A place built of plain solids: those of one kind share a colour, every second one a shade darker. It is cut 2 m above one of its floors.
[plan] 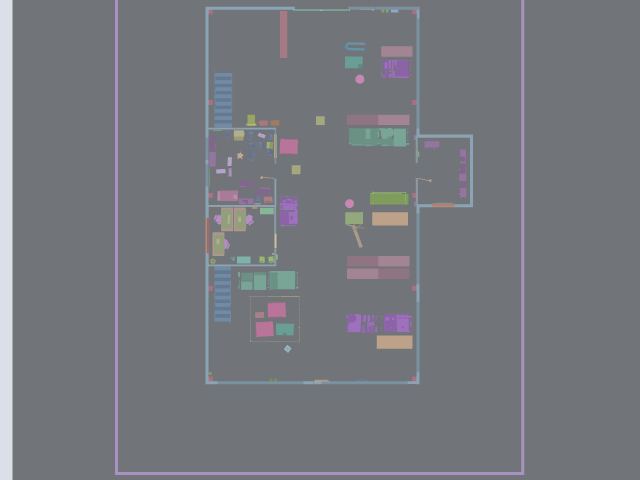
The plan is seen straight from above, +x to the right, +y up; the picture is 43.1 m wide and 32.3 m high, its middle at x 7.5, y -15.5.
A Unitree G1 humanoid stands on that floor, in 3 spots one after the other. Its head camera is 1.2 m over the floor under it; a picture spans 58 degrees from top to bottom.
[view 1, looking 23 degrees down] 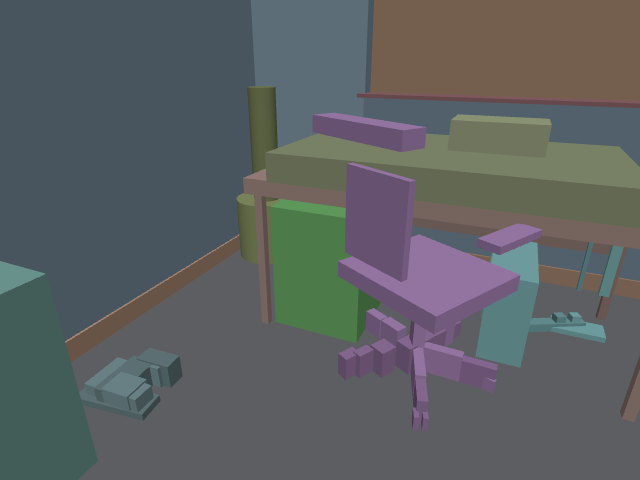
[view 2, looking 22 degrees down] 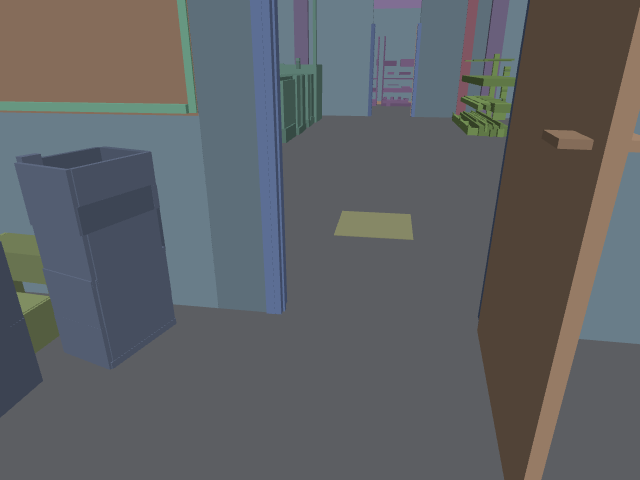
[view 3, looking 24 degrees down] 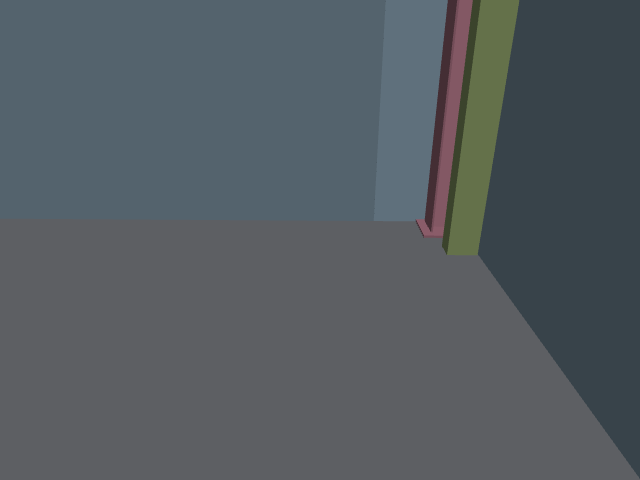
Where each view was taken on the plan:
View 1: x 2.55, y -15.55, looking -156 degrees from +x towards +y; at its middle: pedestal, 1.85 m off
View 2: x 2.55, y -10.85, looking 9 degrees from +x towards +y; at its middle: ground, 3.20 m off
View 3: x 0.96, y -21.95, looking -89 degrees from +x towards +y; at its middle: ground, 2.95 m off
